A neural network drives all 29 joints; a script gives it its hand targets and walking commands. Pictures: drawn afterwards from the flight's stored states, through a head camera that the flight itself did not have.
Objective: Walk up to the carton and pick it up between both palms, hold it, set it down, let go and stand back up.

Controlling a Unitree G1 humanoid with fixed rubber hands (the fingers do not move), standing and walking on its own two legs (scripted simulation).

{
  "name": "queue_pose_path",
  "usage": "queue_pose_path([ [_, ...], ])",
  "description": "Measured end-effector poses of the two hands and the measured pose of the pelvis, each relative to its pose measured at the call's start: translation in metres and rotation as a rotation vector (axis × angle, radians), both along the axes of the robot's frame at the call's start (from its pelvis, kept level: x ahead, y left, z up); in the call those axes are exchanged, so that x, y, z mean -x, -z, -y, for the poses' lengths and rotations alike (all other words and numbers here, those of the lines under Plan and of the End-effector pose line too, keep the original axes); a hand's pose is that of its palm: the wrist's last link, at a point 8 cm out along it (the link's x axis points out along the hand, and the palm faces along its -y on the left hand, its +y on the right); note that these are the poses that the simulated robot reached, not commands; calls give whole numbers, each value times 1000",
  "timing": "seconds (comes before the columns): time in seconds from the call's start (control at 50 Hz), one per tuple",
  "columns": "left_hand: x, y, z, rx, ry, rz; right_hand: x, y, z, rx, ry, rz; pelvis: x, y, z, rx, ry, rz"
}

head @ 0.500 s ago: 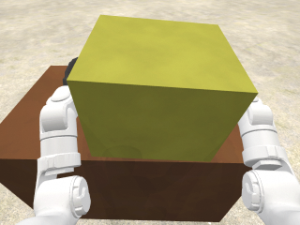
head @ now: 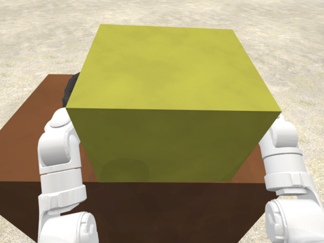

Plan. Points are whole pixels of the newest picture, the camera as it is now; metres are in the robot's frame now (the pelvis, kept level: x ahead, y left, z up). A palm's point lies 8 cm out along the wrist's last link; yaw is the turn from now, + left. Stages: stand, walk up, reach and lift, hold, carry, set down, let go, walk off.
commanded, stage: hold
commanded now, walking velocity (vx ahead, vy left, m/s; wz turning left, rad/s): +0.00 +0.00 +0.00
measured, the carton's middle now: (166, 104) +0.37 -0.01 +0.20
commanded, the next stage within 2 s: none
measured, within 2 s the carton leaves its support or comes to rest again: neither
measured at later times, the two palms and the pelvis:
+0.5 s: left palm (75, 110) +0.34 +0.19 +0.22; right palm (257, 108) +0.35 -0.22 +0.20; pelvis -0.01 +0.00 +0.00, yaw -1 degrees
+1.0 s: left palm (77, 105) +0.36 +0.19 +0.22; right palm (253, 104) +0.36 -0.22 +0.20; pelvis -0.02 -0.01 +0.00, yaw +0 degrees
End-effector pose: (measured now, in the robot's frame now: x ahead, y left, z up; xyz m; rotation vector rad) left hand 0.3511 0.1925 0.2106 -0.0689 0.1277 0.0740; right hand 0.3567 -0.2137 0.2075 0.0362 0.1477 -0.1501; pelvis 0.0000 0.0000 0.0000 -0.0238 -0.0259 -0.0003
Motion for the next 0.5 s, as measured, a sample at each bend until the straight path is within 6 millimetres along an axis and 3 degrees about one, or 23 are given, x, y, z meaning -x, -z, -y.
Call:
queue_pose_path([
  [0.2, 6, -5, 0, 1, 2, 6, 7, -5, 0, 4, -3, 5, 0, 0, -4, 1, 11, 28],
  [0.5, 11, -5, 6, 1, -2, -16, 11, 5, 7, -13, -12, -16, 14, 0, 4, -11, 11, 35],
])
